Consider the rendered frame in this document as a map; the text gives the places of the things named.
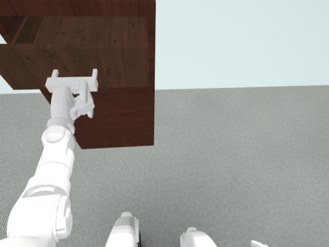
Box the handle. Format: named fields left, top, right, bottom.
left=45, top=69, right=98, bottom=93

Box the robot thigh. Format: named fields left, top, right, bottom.
left=105, top=216, right=139, bottom=247
left=180, top=230, right=217, bottom=247

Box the robot left upper arm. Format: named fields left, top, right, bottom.
left=0, top=194, right=72, bottom=247

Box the robot left thigh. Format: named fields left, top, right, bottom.
left=105, top=216, right=139, bottom=247

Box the left robot hand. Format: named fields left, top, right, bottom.
left=50, top=78, right=95, bottom=124

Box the left robot forearm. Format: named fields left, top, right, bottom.
left=7, top=117, right=76, bottom=238

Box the robot right thigh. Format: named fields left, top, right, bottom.
left=180, top=230, right=217, bottom=247

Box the cabinet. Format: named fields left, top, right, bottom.
left=0, top=0, right=156, bottom=149

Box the drawer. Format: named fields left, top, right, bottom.
left=0, top=16, right=150, bottom=90

